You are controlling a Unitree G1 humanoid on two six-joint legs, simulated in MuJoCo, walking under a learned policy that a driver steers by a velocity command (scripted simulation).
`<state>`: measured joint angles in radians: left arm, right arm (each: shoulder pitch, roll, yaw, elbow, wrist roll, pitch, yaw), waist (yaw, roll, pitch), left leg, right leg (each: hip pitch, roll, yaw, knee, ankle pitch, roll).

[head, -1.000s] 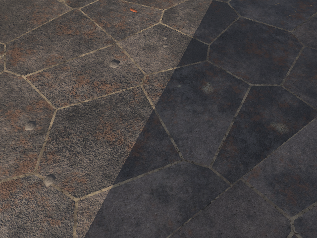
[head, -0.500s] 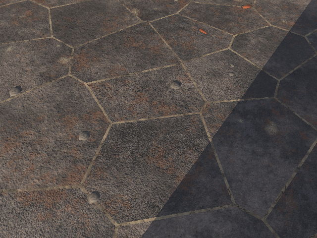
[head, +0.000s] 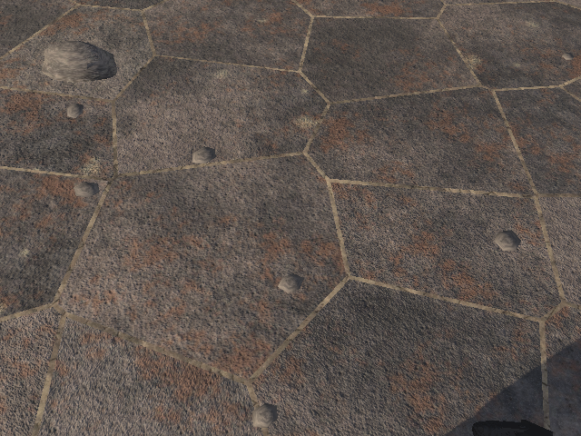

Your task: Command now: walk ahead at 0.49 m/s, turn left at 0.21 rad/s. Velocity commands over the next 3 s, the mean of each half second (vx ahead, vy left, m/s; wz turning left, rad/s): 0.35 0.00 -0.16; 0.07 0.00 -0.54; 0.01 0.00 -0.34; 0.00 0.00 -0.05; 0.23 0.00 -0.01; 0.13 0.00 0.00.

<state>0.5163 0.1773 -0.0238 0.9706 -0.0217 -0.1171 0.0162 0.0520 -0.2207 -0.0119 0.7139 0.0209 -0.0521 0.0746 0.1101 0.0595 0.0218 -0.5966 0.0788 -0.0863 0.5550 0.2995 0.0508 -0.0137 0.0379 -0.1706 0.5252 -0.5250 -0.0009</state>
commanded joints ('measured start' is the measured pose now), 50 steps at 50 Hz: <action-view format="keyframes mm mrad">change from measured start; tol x32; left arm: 1 18 190 66 -25 -35 31 31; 50 -373 267 157 -385 13 153 32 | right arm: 1 -144 -46 -15 -80 36 -11 14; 8 494 -227 -90 127 -3 -6 -14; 14 12 -101 -51 112 -33 -47 -36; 50 30 -156 -87 49 -11 19 -98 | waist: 1 -11 -57 100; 8 -276 197 -525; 15 -31 1 3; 30 -56 -306 -384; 50 -105 -215 -137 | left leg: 1 19 -18 20 -97 40 17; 4 170 -25 63 -183 -49 44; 7 1134 220 -105 197 529 198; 8 1244 342 -352 119 229 338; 10 935 368 -487 -217 -453 335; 15 189 182 -6 -320 33 183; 27 472 149 202 1 29 47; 29 14 -121 241 589 -912 -110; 31 -127 -115 -15 784 -927 -82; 50 213 -125 -22 22 -614 -87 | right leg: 1 -105 -267 169 28 407 -153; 5 -148 -222 147 437 635 -128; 7 -749 -53 193 1210 -279 -39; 9 -959 -77 332 1229 -134 -21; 19 -485 -138 211 279 534 28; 27 -357 -48 136 10 445 -88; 29 88 -341 631 -43 1212 -318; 36 -212 -196 563 -233 340 -210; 50 -241 -138 697 -184 329 -191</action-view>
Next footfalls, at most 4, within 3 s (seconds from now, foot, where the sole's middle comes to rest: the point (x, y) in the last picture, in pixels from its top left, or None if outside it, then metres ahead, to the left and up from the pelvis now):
0.12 left None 0.25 0.12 -0.85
0.56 right None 0.40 -0.12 -0.85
1.04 left None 0.46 0.08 -0.85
1.44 right None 0.31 -0.13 -0.85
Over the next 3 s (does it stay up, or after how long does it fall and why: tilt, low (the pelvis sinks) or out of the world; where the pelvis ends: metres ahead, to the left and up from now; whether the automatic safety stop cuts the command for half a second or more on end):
stays up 0.57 -0.15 -0.09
